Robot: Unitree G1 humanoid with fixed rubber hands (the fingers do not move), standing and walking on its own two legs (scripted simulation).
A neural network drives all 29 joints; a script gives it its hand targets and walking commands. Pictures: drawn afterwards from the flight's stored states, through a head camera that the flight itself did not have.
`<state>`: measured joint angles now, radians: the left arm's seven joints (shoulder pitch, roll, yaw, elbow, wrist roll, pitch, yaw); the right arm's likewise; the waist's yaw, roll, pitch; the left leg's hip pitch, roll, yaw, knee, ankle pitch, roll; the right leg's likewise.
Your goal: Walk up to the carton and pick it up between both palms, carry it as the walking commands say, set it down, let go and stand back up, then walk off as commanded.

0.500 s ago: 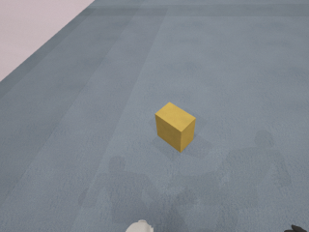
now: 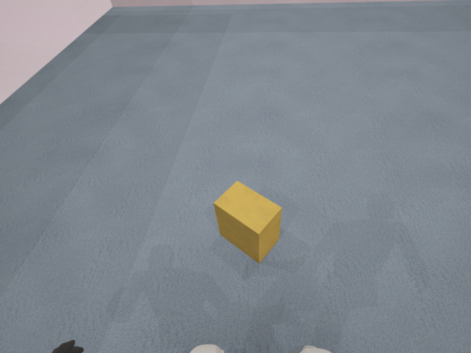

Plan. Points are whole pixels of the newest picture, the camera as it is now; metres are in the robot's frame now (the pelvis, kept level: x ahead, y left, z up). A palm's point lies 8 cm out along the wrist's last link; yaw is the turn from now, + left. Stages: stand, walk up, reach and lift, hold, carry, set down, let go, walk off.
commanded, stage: walk up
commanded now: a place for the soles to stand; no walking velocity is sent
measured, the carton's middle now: (248, 222) +0.74 +0.02 -0.61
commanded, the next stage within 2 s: none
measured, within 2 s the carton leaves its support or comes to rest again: neither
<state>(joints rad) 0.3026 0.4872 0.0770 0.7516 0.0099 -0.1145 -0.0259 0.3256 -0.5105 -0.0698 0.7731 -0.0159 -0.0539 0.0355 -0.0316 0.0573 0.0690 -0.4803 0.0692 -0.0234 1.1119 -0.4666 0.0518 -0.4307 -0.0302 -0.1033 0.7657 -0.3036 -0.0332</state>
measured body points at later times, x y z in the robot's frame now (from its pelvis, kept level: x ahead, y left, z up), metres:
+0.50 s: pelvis +0.13 +0.02 +0.00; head +0.16 +0.02 +0.45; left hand +0.24 +0.36 -0.09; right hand +0.20 -0.34 -0.08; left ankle +0.16 +0.16 -0.70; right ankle +0.22 -0.11 -0.71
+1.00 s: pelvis +0.17 +0.02 +0.02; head +0.19 +0.01 +0.47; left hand +0.32 +0.34 -0.08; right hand +0.27 -0.32 -0.09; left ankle +0.16 +0.16 -0.70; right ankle +0.22 -0.11 -0.70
